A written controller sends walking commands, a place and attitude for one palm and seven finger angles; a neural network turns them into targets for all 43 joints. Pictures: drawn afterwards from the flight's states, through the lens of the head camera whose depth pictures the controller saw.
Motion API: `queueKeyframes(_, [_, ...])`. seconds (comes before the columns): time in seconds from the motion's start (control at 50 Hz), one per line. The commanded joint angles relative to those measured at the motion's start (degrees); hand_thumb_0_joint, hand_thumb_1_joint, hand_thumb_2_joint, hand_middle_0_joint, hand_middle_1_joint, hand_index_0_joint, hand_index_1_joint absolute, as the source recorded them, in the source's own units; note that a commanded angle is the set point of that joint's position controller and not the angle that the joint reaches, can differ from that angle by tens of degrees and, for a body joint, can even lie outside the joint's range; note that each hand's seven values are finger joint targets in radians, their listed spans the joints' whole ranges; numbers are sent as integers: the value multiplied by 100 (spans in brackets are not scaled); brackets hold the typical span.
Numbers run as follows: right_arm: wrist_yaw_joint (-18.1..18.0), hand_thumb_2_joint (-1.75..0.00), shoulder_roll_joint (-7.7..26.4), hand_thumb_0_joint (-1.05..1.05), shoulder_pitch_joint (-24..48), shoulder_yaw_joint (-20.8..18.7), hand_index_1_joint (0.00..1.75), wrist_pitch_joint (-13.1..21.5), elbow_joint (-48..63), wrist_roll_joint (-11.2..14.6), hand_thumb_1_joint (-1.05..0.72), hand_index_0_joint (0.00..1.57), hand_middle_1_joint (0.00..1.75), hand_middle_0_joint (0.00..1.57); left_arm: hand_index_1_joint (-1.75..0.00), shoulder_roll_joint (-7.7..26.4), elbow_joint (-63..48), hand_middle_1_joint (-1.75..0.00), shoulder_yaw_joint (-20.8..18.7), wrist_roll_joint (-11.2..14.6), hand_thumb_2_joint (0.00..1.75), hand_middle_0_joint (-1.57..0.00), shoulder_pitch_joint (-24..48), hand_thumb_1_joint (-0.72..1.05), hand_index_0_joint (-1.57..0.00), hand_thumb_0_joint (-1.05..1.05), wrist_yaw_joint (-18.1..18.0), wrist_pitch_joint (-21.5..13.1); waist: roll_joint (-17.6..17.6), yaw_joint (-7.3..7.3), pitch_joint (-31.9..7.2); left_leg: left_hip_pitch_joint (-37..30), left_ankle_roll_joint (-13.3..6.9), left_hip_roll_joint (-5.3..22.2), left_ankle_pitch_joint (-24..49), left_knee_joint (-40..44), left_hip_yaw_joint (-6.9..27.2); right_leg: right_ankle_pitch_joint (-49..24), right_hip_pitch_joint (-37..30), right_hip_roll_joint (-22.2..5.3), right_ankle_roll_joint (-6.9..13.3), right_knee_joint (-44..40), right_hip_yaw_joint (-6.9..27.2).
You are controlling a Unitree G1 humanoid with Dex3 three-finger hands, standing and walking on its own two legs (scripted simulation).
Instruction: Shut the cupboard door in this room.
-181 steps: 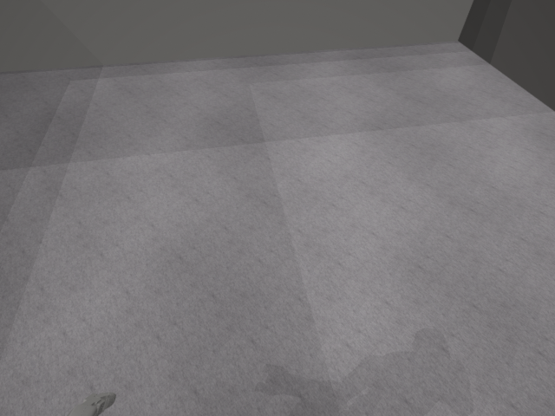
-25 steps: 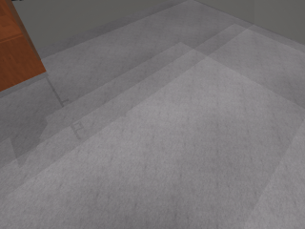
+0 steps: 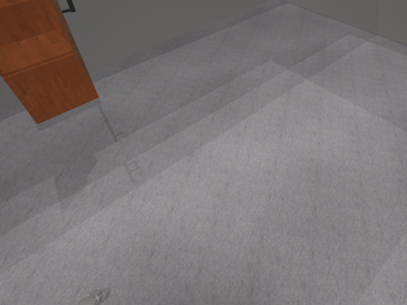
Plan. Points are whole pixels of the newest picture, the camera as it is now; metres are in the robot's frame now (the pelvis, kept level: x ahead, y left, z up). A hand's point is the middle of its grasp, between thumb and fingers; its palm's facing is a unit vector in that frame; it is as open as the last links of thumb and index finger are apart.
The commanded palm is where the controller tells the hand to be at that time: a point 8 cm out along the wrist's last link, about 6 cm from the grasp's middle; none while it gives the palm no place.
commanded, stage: stand and wait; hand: left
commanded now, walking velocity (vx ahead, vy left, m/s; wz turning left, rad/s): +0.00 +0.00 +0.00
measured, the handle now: out of the picture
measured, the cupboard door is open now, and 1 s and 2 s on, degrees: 81 81 81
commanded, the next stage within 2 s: turn or walk to find it in 0.20 s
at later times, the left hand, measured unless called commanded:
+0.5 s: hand out of the picture -0.06 +0.15 -0.17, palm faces +0.19 -0.95 -0.23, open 7.3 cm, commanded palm none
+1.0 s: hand out of the picture -0.10 +0.17 -0.18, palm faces +0.16 -0.97 -0.17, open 7.4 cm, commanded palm none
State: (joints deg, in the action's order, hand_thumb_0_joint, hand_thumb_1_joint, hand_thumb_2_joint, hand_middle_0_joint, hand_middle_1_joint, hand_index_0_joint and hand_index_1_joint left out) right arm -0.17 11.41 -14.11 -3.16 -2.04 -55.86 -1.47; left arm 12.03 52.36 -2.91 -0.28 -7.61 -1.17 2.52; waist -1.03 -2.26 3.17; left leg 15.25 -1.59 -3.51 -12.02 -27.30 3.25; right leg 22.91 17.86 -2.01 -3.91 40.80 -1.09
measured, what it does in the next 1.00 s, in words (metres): steps on the spot: right foot, then left foot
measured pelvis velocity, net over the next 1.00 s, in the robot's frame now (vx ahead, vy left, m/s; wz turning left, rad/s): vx -0.06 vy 0.01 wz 0.12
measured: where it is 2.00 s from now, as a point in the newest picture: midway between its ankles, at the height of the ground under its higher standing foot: outside the picture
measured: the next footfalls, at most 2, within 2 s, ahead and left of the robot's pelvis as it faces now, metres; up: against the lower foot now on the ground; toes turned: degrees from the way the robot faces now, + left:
right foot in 0.04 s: +0.03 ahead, -0.11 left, +0.00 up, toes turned -2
left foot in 0.52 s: -0.07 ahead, +0.14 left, +0.00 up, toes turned +25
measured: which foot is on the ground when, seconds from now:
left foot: down 0.00-0.06, up 0.08-0.50, down 0.52-1.00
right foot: up 0.00-0.02, down 0.04-1.00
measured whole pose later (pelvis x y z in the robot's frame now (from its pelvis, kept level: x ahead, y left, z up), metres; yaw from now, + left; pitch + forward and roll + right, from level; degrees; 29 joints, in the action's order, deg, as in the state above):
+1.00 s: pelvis -0.06 +0.01 +0.00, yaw +7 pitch -2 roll +0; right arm -1.1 8.8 -16.6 -0.9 -1.2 -64.6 -0.6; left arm 8.4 65.3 -0.5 -0.8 -17.3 -1.5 1.2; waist 0.7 0.7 1.7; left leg 9.3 -2.5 -1.5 -13.9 -24.9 -3.7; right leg 11.1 12.5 -4.4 -0.9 25.8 -7.3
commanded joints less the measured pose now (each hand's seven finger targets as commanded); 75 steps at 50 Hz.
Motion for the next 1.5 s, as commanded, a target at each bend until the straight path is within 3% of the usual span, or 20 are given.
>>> queueKeyframes(0.0, [-66,-90,752,0,-25,-185,30,147,293,70,-90,20,30,20,-30,561,-92,-30,-108,-38,90,-20,-771,90,-20,0,-90,-246,-99,357,-909,220,-271,1005,1188,-18,1112,-1397,-1557,-285,158,-2048,186])
queueKeyframes(0.04, [-58,-90,397,0,57,-112,30,116,460,97,-90,20,30,20,-30,1230,-113,-30,-170,-109,90,-20,-832,90,-20,0,-124,-316,1631,426,-581,1288,266,83,-1875,-1605,40,-2246,-1423,-2291,1154,-2511,2120])
queueKeyframes(0.08, [-67,-90,552,0,-30,-185,30,-57,233,9,-90,20,30,20,-30,888,-142,-30,-136,-82,90,-20,-420,90,-20,0,-144,-299,1485,248,-96,1079,238,383,-1679,-2542,275,-1638,-474,-1929,1376,-2716,1622])
queueKeyframes(0.12, [-27,-90,438,0,-235,-168,30,-78,-78,26,-90,20,30,20,-30,637,-88,-30,-34,-60,90,-20,-220,90,-20,0,-103,-302,861,109,125,979,286,396,-1135,-3021,51,-1662,-380,-1369,1209,-2632,970])
queueKeyframes(0.18, [-17,-90,329,0,-329,-146,30,-72,-237,41,-90,20,30,20,-30,509,47,-30,0,-60,90,-20,-476,90,-20,0,-82,-347,862,136,146,875,374,485,-827,-2919,-114,-1962,-471,-1113,1038,-2608,596])
queueKeyframes(0.4, [-80,-90,152,0,188,-3,30,31,-252,109,-90,20,30,20,-30,681,566,-30,-93,-129,90,-20,-1259,90,-20,0,-125,-355,901,473,-384,352,401,573,-1385,-1135,-445,-3542,-1393,-1486,1399,-2148,741])
queueKeyframes(0.48, [-133,-90,183,0,-361,61,30,160,-583,126,-90,20,30,20,-30,433,740,-30,7,-30,90,-20,-1035,90,-20,0,-114,-325,547,152,-496,-1198,256,696,321,694,-429,-2532,-544,-972,822,-1730,332])
queueKeyframes(0.52, [-181,-90,576,0,-153,47,30,241,-546,79,-90,20,30,20,-30,105,786,-30,110,-4,90,-20,-1229,90,-20,0,-87,-288,-494,325,-476,-1149,-152,1607,1439,698,362,-1486,-304,-454,413,-1600,-108])
queueKeyframes(0.54, [-193,-90,587,0,67,64,30,214,-512,71,-90,20,30,20,-30,59,843,-30,130,-37,90,-20,-1245,90,-20,0,-92,-268,-328,392,-264,-743,-174,1614,1038,720,170,-1203,-507,-423,364,-1824,-148])
queueKeyframes(0.68, [-230,-90,291,0,13,182,30,223,-653,100,-90,20,30,20,-30,75,1311,-30,268,-66,90,-20,-1420,90,-20,0,-57,-234,-158,340,479,-284,-17,1145,-134,1137,-45,-1231,-624,-501,349,-2261,14])
queueKeyframes(1.04, [-121,-90,516,0,-260,11,30,154,-408,69,-90,20,30,20,-30,236,859,-30,-11,-82,90,-20,-1163,90,-20,0,-112,-206,-55,374,43,683,-247,1159,-12,843,599,-956,-858,-595,291,-1372,-303])
queueKeyframes(1.12, [-70,-90,395,0,-369,-12,30,101,-259,49,-90,20,30,20,-30,452,644,-30,-124,-81,90,-20,-1055,90,-20,0,-133,-201,452,367,-111,1085,-94,768,-195,132,252,-572,-974,-1106,542,-1642,-3])
queueKeyframes(1.18, [-42,-90,240,0,-414,-67,30,11,-139,27,-90,20,30,20,-30,746,442,-30,-219,-109,90,-20,-977,90,-20,0,-155,-175,1359,399,-285,1028,100,468,-983,-1472,-464,28,-700,-2100,1084,-2427,582])
queueKeyframes(1.26, [31,-90,179,0,-287,-130,30,-21,4,56,-90,20,30,20,-30,804,169,-30,-262,-192,90,-20,-465,90,-20,0,-189,-193,910,258,-232,946,205,832,-1728,-2605,-593,-958,-256,-2372,1213,-2355,82])
queueKeyframes(1.32, [37,-90,69,0,-506,-64,30,53,-57,53,-90,20,30,20,-30,861,180,-30,-236,-163,90,-20,-473,90,-20,0,-136,-158,627,153,-251,67,288,688,-752,-923,-899,-1413,9,-1903,802,-1390,-634])
queueKeyframes(1.34, [30,-90,178,0,-674,-74,30,99,-117,40,-90,20,30,20,-30,736,183,-30,-192,-107,90,-20,-507,90,-20,0,-110,-113,26,61,-261,-386,218,776,-182,-135,-580,-953,411,-1566,535,-805,-828])
queueKeyframes(1.36, [5,-90,609,0,-826,-142,30,176,-99,6,-90,20,30,20,-30,395,91,-30,-126,-55,90,-20,-563,90,-20,0,-76,-69,-1544,23,-194,-496,-161,1766,432,759,1105,120,1116,-795,116,284,-1099])
queueKeyframes(1.38, [-70,-90,977,0,-834,-211,30,193,-64,-40,-90,20,30,20,-30,240,-81,-30,-59,-55,90,-20,-307,90,-20,0,-78,-40,-2024,-59,-60,-255,-699,2525,1086,1372,1959,1150,1301,-398,29,1261,-712])
queueKeyframes(1.4, [-102,-90,1039,0,-594,-218,30,187,-20,-52,-90,20,30,20,-30,303,-70,-30,-78,-69,90,-20,-266,90,-20,0,-67,-42,-1261,14,-125,67,-922,2587,706,1344,1613,998,906,-486,174,1728,-256])
queueKeyframes(1.48, [-225,-90,633,0,-114,-41,30,334,-7,-9,-90,20,30,20,-30,219,325,-30,-54,-107,90,-20,-443,90,-20,0,-23,-78,-615,216,-244,-521,-684,1957,1945,1042,820,135,1094,-445,111,1939,74])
